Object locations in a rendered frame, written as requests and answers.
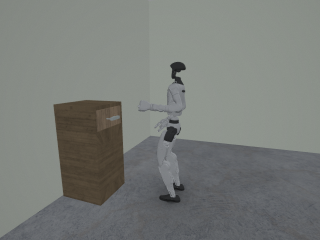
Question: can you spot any left robot shin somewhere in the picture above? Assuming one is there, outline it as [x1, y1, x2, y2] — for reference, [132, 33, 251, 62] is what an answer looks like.
[158, 163, 175, 198]

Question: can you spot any robot left upper arm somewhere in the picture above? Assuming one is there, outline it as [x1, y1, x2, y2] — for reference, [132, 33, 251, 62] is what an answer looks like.
[168, 83, 183, 113]

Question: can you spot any handle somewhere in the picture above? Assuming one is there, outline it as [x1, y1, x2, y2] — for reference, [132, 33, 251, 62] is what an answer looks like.
[106, 115, 120, 121]

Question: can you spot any cabinet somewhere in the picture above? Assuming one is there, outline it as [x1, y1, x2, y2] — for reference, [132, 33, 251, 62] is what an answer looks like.
[53, 100, 125, 206]

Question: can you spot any left robot thigh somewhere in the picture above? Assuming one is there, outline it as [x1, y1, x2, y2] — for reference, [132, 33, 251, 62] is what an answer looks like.
[157, 128, 175, 170]

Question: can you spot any robot left hand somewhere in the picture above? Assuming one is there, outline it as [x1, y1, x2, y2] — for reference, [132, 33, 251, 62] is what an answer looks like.
[137, 100, 151, 112]

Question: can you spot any robot right upper arm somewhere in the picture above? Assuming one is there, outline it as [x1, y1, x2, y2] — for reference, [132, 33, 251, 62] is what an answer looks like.
[182, 97, 186, 110]

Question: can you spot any robot left forearm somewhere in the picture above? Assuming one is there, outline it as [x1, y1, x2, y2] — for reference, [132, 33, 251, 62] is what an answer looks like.
[150, 103, 182, 114]

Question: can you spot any drawer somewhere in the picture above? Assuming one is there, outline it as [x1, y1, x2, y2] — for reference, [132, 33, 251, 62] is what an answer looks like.
[96, 105, 121, 132]

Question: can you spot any robot right hand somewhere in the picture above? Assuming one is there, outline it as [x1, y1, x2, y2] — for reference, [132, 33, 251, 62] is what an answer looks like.
[154, 118, 168, 132]

